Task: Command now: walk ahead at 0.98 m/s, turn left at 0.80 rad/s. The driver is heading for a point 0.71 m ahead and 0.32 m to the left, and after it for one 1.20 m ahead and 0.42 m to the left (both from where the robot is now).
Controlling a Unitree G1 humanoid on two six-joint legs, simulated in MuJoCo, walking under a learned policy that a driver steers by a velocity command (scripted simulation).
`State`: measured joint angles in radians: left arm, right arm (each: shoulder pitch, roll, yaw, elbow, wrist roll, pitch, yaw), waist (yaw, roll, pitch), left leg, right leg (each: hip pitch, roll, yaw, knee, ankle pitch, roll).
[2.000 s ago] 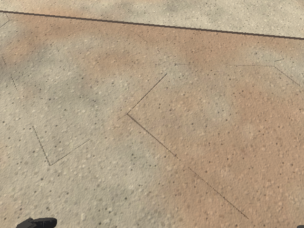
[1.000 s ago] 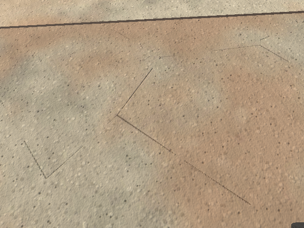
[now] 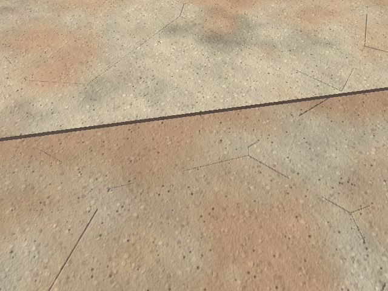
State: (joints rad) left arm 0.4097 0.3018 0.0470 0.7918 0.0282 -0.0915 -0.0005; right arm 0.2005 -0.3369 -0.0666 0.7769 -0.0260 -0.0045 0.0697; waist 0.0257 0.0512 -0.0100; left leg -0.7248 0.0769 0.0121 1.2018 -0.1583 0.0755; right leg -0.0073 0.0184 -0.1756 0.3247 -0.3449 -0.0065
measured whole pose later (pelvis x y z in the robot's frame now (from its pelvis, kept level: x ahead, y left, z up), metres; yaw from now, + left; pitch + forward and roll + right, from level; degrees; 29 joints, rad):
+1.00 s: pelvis +0.84 +0.26 -0.02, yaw +55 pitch +1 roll -2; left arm 0.55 0.29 0.03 0.91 0.03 -0.10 0.01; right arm -0.09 -0.32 -0.01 0.58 -0.04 0.00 0.10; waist 0.09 0.03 0.04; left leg -0.77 0.02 0.11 0.84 -0.04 0.15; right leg 0.23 0.00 -0.30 0.18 -0.42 0.05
